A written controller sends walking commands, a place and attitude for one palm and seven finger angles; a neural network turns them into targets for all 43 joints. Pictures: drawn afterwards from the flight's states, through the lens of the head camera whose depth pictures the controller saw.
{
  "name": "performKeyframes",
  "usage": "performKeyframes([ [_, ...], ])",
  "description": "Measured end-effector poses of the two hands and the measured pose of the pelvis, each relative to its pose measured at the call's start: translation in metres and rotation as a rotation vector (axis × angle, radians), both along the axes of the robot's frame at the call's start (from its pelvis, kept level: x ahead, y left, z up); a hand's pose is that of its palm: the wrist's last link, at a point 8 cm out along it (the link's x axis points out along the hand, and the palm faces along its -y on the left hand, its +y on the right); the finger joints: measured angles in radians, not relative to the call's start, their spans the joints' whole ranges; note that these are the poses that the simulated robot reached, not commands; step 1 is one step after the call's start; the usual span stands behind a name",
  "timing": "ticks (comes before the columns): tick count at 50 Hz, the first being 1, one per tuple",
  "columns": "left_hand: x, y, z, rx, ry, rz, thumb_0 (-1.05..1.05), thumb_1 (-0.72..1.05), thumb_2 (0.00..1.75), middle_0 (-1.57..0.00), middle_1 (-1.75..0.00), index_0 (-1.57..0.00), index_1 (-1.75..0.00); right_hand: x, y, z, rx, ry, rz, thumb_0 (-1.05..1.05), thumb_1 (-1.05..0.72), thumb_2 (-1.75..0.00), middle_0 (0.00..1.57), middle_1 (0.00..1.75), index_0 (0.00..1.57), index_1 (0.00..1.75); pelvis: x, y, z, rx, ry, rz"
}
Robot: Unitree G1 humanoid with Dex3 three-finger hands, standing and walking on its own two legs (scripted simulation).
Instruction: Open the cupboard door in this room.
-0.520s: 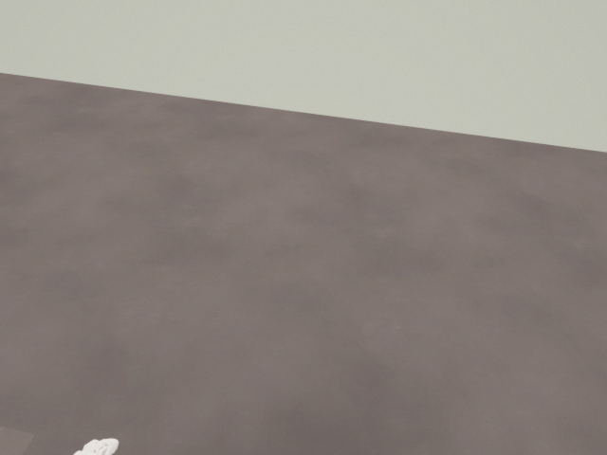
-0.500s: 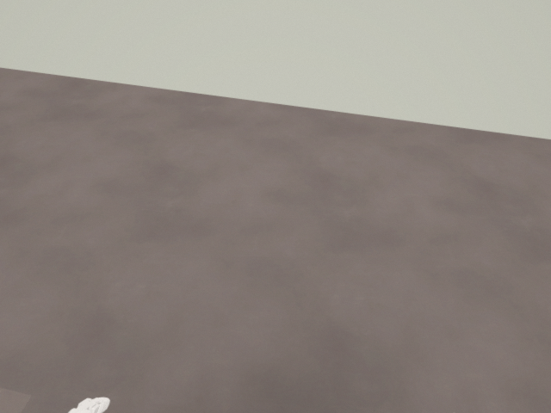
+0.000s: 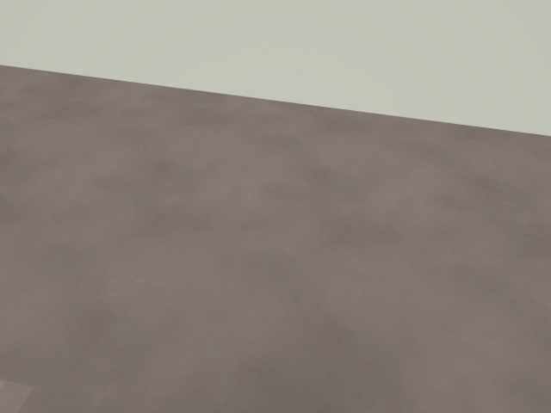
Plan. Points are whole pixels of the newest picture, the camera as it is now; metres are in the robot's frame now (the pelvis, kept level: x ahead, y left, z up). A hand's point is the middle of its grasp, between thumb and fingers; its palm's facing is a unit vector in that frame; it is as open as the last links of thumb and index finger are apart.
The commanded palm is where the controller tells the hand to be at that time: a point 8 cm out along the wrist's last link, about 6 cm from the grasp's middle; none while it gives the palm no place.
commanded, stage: stand and wait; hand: left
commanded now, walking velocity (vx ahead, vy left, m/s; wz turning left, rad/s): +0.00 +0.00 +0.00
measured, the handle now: out of the picture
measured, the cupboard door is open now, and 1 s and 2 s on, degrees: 0 0 0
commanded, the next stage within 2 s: turn or walk to find it in 0.38 s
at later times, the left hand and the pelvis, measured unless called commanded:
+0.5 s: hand out of the picture +0.08 +0.24 -0.15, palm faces -0.03 -0.94 -0.34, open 7.4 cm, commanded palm none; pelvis -0.01 -0.01 +0.00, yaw +1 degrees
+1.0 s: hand out of the picture +0.01 +0.20 -0.17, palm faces +0.18 -0.95 -0.26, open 7.4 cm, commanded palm none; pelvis -0.04 -0.01 -0.01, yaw +11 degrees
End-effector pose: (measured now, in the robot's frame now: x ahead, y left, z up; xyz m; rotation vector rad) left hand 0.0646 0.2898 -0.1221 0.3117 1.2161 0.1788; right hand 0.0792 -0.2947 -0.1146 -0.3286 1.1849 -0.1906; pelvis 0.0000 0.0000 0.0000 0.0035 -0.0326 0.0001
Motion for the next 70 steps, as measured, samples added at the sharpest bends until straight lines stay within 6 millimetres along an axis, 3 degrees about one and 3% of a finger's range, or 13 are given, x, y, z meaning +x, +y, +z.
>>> performKeyframes([
  [10,-0.005,-0.001,0.003,0.013,0.007,-0.001,0.01,0.91,0.90,-0.20,-0.30,-0.20,-0.30,-0.020,-0.009,-0.002,-0.001,0.039,-0.019,0.00,-0.91,-0.90,0.21,0.30,0.20,0.30,-0.005,-0.005,0.001,0.000,-0.005,-0.002],
  [24,0.005,-0.008,0.006,0.006,-0.030,-0.012,0.00,0.91,0.90,-0.20,-0.30,-0.20,-0.30,-0.019,-0.008,-0.003,0.012,0.026,-0.010,0.00,-0.91,-0.90,0.21,0.30,0.20,0.30,-0.009,-0.009,0.001,0.000,0.002,0.006],
  [30,-0.002,-0.016,-0.002,-0.006,-0.038,0.031,0.00,0.91,0.90,-0.20,-0.30,-0.20,-0.30,-0.019,0.003,-0.012,0.030,0.051,0.010,0.00,-0.91,-0.90,0.21,0.30,0.20,0.30,-0.012,-0.008,-0.004,-0.003,0.016,0.040],
  [39,-0.040,-0.027,-0.033,-0.088,0.013,0.105,0.00,0.91,0.90,-0.20,-0.30,-0.20,-0.30,-0.031,0.050,-0.027,0.089,0.087,0.036,0.00,-0.91,-0.90,0.20,0.30,0.20,0.30,-0.019,0.006,-0.016,-0.003,0.022,0.089],
  [43,-0.054,-0.030,-0.030,-0.094,0.029,0.145,0.01,0.91,0.90,-0.20,-0.30,-0.20,-0.30,-0.041,0.065,-0.026,0.117,0.109,0.049,0.00,-0.91,-0.90,0.21,0.30,0.20,0.30,-0.026,0.003,-0.011,-0.010,0.033,0.120],
  [47,-0.063,-0.037,-0.020,-0.089,0.003,0.189,0.01,0.91,0.90,-0.20,-0.30,-0.20,-0.30,-0.048,0.064,-0.027,0.131,0.137,0.068,0.00,-0.91,-0.90,0.21,0.30,0.20,0.30,-0.032,-0.005,-0.007,-0.023,0.044,0.160],
  [51,-0.071,-0.048,-0.012,-0.069,-0.039,0.228,0.01,0.91,0.90,-0.20,-0.30,-0.20,-0.30,-0.048,0.048,-0.033,0.138,0.146,0.094,0.00,-0.91,-0.90,0.21,0.30,0.20,0.31,-0.039,-0.019,-0.008,-0.022,0.050,0.204],
  [55,-0.091,-0.060,-0.009,-0.035,-0.069,0.268,0.00,0.91,0.90,-0.20,-0.30,-0.20,-0.30,-0.038,0.027,-0.042,0.132,0.136,0.123,0.00,-0.91,-0.90,0.21,0.30,0.20,0.30,-0.046,-0.033,-0.013,-0.011,0.039,0.247],
  [61,-0.132,-0.073,-0.004,-0.039,-0.035,0.340,0.00,0.91,0.90,-0.20,-0.30,-0.20,-0.30,-0.010,0.014,-0.029,0.108,0.093,0.180,0.00,-0.91,-0.90,0.20,0.30,0.20,0.30,-0.050,-0.037,-0.006,0.016,0.018,0.314],
  [65,-0.157,-0.075,-0.010,-0.060,-0.014,0.393,0.00,0.91,0.90,-0.20,-0.30,-0.20,-0.30,0.007,0.023,-0.022,0.086,0.084,0.243,0.00,-0.91,-0.90,0.20,0.30,0.19,0.30,-0.053,-0.034,-0.005,0.023,0.024,0.359],
  [70,-0.197,-0.067,-0.029,-0.096,0.023,0.479,0.00,0.90,0.90,-0.20,-0.30,-0.20,-0.30,0.032,0.056,-0.019,0.059,0.050,0.350,0.00,-0.91,-0.90,0.20,0.30,0.19,0.30,-0.062,-0.019,-0.014,0.004,0.033,0.415],
])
